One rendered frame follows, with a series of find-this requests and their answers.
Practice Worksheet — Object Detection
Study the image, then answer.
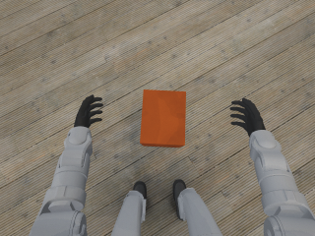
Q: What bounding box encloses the left robot hand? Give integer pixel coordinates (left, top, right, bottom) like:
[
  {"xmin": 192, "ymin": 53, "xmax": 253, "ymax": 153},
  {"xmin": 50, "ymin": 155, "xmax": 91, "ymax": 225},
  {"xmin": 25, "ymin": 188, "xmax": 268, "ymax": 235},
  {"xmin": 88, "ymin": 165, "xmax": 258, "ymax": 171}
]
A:
[{"xmin": 74, "ymin": 94, "xmax": 103, "ymax": 128}]

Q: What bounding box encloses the robot left forearm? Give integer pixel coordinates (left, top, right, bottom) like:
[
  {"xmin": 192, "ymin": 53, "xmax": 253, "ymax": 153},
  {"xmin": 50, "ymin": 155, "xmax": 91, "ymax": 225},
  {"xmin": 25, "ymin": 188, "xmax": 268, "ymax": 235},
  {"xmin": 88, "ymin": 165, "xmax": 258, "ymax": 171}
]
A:
[{"xmin": 29, "ymin": 126, "xmax": 93, "ymax": 236}]

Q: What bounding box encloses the right robot hand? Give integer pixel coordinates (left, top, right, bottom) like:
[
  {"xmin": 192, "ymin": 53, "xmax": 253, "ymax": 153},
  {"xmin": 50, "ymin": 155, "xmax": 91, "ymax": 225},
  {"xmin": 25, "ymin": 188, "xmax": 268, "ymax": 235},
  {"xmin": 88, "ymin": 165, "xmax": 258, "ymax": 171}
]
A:
[{"xmin": 229, "ymin": 97, "xmax": 266, "ymax": 138}]

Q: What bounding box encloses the right robot foot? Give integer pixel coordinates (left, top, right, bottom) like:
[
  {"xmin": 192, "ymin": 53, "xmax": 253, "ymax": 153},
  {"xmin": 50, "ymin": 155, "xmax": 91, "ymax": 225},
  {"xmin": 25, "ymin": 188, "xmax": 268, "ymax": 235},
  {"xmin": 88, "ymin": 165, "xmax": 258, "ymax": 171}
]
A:
[{"xmin": 172, "ymin": 179, "xmax": 186, "ymax": 221}]

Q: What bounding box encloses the left robot thigh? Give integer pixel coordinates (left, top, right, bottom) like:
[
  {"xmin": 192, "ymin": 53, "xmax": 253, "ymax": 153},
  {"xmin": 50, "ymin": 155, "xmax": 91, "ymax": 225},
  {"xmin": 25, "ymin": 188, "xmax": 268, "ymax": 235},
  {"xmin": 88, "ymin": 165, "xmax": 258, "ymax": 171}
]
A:
[{"xmin": 110, "ymin": 195, "xmax": 147, "ymax": 236}]

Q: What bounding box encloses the carton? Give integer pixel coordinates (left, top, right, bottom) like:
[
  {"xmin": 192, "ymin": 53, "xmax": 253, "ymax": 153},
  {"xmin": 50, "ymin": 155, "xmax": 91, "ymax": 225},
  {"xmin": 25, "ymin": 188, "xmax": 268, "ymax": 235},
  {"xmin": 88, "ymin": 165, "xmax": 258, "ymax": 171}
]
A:
[{"xmin": 140, "ymin": 89, "xmax": 186, "ymax": 148}]

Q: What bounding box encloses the left robot upper arm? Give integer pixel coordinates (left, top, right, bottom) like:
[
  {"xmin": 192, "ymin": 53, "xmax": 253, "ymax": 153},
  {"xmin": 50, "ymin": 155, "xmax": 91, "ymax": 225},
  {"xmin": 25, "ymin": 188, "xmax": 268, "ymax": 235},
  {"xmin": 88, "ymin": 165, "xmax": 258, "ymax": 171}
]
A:
[{"xmin": 31, "ymin": 210, "xmax": 88, "ymax": 236}]

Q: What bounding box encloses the robot right forearm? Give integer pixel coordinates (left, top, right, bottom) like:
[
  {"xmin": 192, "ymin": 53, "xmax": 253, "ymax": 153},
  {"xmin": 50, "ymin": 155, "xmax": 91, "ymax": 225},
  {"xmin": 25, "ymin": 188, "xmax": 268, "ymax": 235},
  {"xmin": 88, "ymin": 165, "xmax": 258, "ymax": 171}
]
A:
[{"xmin": 248, "ymin": 130, "xmax": 315, "ymax": 221}]

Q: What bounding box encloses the right robot upper arm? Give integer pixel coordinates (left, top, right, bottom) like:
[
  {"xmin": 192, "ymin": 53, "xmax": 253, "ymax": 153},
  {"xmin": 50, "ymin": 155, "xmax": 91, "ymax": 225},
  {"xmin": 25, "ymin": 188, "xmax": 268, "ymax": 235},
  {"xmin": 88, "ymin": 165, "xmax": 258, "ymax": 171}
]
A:
[{"xmin": 263, "ymin": 215, "xmax": 315, "ymax": 236}]

